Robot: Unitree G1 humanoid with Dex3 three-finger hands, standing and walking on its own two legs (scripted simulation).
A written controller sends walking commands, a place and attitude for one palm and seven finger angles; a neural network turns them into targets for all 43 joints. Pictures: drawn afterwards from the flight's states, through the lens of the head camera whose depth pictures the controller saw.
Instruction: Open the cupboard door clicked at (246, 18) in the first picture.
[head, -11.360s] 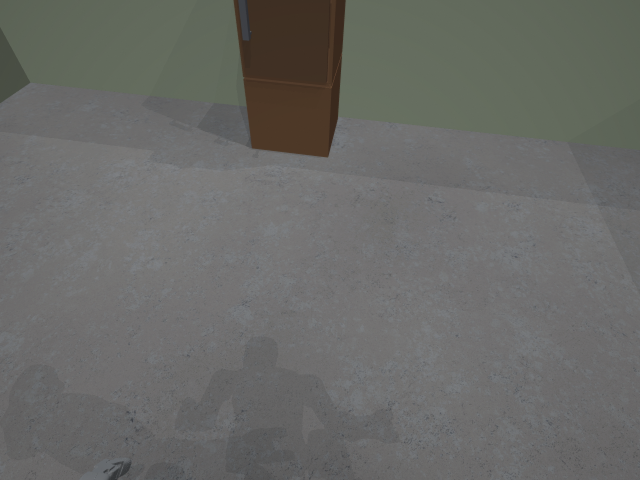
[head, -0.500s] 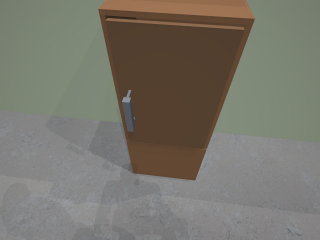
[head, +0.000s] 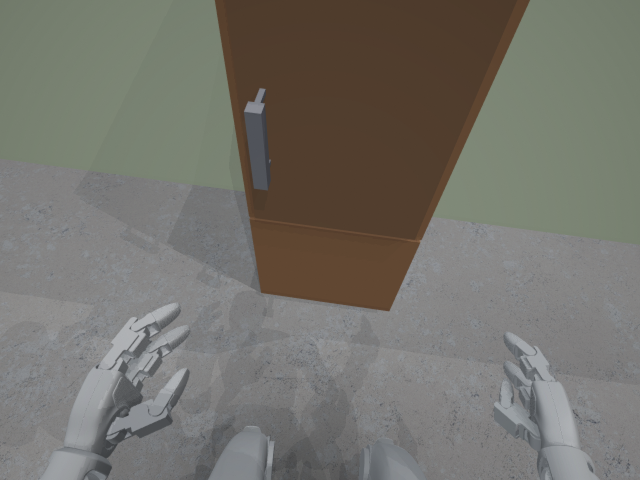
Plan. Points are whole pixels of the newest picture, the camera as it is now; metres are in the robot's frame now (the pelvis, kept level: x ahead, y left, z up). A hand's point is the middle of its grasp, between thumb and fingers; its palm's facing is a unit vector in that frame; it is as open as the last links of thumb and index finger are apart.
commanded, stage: raise the hand with hooked fingers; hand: left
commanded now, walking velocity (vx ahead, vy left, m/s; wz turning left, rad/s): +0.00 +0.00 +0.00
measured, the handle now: (261, 141) +0.64 +0.16 +0.01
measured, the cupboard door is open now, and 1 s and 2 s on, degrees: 0 0 0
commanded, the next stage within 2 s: move the hooked fingers beside the handle in 1.68 s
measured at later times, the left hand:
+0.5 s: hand (108, 363) +0.23 +0.26 +0.03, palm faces +0.01 -1.00 -0.07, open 11.5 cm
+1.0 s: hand (98, 332) +0.27 +0.29 +0.02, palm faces -0.06 -1.00 -0.07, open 13.8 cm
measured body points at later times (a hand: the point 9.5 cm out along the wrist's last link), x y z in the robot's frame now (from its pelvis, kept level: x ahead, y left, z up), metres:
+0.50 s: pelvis -0.01 +0.03 -0.01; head +0.07 +0.04 +0.43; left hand +0.22 +0.31 +0.04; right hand +0.14 -0.22 -0.10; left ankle +0.04 +0.14 -0.64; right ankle +0.04 -0.11 -0.64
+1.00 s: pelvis +0.01 +0.03 -0.01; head +0.10 +0.05 +0.43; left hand +0.26 +0.34 +0.03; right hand +0.20 -0.21 -0.08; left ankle +0.04 +0.14 -0.64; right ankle +0.04 -0.11 -0.64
